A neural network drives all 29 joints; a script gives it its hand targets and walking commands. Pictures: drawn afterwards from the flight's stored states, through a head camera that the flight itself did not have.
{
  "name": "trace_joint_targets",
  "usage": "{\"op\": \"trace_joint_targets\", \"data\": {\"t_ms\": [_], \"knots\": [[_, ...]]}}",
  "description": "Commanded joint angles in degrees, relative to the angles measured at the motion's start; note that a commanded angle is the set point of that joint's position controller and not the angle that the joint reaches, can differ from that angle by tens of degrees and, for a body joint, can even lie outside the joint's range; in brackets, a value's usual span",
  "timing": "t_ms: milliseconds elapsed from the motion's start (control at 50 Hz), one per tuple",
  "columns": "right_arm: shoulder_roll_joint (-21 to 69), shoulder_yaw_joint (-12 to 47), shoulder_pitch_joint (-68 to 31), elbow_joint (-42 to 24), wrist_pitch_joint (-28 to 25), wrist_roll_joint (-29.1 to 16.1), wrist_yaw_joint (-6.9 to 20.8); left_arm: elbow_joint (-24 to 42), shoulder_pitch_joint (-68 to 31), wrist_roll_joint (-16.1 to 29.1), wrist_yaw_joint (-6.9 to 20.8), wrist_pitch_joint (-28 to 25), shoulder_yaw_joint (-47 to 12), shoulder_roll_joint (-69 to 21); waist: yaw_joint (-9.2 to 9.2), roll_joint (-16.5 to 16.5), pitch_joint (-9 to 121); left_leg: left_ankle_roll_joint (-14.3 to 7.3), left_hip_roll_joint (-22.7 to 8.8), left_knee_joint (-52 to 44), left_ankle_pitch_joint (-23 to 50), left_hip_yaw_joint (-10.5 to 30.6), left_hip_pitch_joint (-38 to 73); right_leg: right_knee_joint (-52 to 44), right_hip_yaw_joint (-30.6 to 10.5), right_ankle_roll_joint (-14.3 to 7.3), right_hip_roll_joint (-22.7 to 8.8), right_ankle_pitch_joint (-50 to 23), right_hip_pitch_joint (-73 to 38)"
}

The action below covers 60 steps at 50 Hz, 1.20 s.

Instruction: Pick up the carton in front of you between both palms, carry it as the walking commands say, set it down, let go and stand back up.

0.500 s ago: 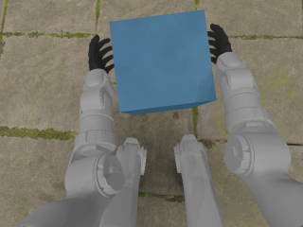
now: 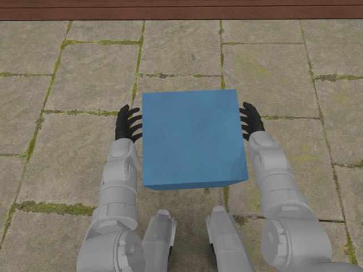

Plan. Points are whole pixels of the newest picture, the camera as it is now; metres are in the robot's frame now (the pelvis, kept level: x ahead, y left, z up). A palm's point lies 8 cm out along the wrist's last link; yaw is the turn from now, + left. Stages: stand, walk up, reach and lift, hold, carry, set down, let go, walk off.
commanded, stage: reach and lift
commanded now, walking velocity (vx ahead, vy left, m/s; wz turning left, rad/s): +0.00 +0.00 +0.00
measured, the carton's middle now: (189, 147) +0.41 +0.00 -0.12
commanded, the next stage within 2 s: hold in 1.74 s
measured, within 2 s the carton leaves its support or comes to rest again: neither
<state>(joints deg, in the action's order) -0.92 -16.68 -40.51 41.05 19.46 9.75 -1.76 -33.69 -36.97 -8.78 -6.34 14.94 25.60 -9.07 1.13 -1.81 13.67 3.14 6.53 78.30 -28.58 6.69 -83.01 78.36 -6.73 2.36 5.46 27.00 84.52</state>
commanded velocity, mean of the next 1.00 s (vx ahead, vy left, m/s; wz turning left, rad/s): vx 0.00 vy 0.00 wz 0.00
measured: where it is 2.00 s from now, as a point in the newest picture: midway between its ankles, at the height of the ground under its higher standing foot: (191, 262)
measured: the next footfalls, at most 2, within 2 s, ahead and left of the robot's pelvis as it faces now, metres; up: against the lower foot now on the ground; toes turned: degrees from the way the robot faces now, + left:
none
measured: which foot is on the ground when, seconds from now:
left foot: down 0.00-1.00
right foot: down 0.00-1.00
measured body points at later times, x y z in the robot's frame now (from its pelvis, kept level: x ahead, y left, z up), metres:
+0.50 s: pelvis +0.05 +0.01 +0.13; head +0.10 +0.00 +0.58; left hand +0.38 +0.15 +0.11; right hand +0.37 -0.15 +0.09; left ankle +0.06 +0.14 -0.58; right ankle +0.07 -0.13 -0.58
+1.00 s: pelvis +0.04 +0.01 +0.16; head +0.01 +0.00 +0.61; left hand +0.36 +0.15 +0.18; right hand +0.35 -0.15 +0.17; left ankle +0.06 +0.13 -0.58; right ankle +0.07 -0.13 -0.58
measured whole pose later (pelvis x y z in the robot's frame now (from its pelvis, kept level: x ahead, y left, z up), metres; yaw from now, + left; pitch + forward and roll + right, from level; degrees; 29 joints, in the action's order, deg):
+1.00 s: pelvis +0.04 +0.01 +0.16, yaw +0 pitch -3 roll +0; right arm 9.0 -16.0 -17.5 24.2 36.5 17.1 -1.3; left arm -25.1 -20.0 -18.2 0.0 32.5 19.1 -10.1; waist 0.3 -0.4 1.6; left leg 0.7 2.8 27.3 -13.6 8.7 -10.3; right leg 26.4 -8.0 0.9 2.7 12.1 11.0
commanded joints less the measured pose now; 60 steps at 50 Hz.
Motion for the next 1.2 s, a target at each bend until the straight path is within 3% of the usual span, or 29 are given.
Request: {"op": "trace_joint_targets", "data": {"t_ms": [0, 340, 620, 740, 840, 960, 1180], "knots": [[62.0, 28.9, -32.0, -5.0, -4.0, -8.2, 13.1, -7.8, -28.6, 5.6, 15.1, 2.3, -35.0, -59.3, -1.00, 3.6, 38.7, -1.2, 3.4, -13.3, 12.2, -6.3, 22.4, -13.4, 6.1, -1.3, 3.4, -13.8, -34.1], [62.5, 33.6, -14.1, -10.9, -4.3, -7.9, 13.1, -5.0, -8.4, 3.2, 16.0, 2.1, -39.1, -58.8, -1.01, 2.5, 25.9, -2.0, 0.8, -34.7, 25.3, -2.3, 49.5, -34.5, 2.9, -1.7, 1.6, -25.1, -57.0], [63.2, 38.3, -4.7, -21.4, 6.0, -10.3, 13.9, 2.9, 1.9, 5.9, 19.0, 12.3, -44.0, -59.2, -1.25, 1.7, 9.9, -1.9, -1.2, -52.6, 33.8, -1.3, 71.9, -52.6, 2.2, -1.3, 0.3, -30.4, -76.4], [61.9, 35.2, -4.5, -22.8, 11.9, -8.5, 14.6, 3.7, 2.3, 4.0, 20.0, 17.8, -40.0, -57.4, -0.92, 1.1, -0.5, -2.1, -1.4, -56.9, 26.0, -1.8, 73.0, -57.0, 2.6, -2.0, -0.1, -23.0, -78.2], [62.8, 31.6, -10.0, -20.5, 12.8, -7.4, 15.9, 2.0, -3.4, 3.0, 21.3, 18.8, -36.5, -57.9, -0.91, 1.0, -3.3, -2.5, -1.7, -57.4, 17.6, -2.4, 71.7, -57.0, 3.3, -2.5, -0.2, -15.4, -77.1], [64.6, 32.1, -15.3, -21.1, 12.7, -7.9, 16.3, 2.4, -8.5, 3.3, 21.9, 18.5, -36.9, -59.4, -0.94, 1.2, 0.7, -2.6, -1.8, -56.5, 17.7, -2.6, 73.0, -56.2, 3.4, -2.4, -0.4, -15.4, -78.6], [64.1, 32.2, -13.1, -21.8, 14.0, -7.6, 15.9, 3.9, -7.3, 3.2, 21.7, 19.4, -37.0, -57.4, -0.92, 1.7, 1.3, -2.4, -1.2, -57.7, 21.6, -2.9, 75.3, -57.7, 3.3, -1.7, -0.2, -19.7, -81.2]]}}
